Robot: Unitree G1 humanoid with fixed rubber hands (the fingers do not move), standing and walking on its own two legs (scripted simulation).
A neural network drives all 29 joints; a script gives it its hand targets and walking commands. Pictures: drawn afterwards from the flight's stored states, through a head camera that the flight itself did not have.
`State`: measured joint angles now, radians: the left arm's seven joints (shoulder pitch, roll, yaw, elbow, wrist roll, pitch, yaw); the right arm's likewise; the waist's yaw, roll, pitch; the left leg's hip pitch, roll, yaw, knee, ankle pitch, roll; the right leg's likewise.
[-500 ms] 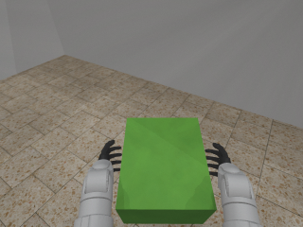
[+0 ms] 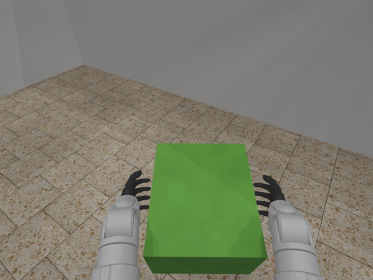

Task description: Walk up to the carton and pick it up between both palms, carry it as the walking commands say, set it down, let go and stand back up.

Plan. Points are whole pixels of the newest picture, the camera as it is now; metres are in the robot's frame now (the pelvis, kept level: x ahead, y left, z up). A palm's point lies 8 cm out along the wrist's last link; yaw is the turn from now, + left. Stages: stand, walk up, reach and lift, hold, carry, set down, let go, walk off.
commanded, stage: hold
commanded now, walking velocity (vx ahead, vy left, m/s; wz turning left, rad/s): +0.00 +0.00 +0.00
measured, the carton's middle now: (200, 205) +0.33 +0.00 -0.03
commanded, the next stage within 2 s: carry in 0.42 s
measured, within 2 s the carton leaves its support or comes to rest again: neither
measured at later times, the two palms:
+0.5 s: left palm (128, 200) +0.28 +0.17 +0.05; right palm (272, 207) +0.28 -0.16 +0.04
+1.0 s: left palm (70, 220) +0.22 +0.27 +0.07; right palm (228, 213) +0.24 -0.05 +0.07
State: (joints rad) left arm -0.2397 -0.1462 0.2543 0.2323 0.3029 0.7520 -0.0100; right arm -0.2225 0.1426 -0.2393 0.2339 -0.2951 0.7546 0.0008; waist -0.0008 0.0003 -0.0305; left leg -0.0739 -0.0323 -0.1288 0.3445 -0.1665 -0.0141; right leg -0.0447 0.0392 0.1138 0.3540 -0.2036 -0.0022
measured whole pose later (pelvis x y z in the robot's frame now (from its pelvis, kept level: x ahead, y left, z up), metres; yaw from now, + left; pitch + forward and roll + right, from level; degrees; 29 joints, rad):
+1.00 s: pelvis -0.02 +0.09 -0.03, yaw +5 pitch +5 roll +0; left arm -0.13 -0.13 0.08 -0.42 0.10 1.22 0.22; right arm -0.09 0.13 -0.07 -0.47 -0.10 1.25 -0.20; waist -0.01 -0.03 -0.12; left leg -0.46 -0.04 0.14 0.62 -0.22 0.08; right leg -0.43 -0.13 -0.03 0.72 -0.40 0.06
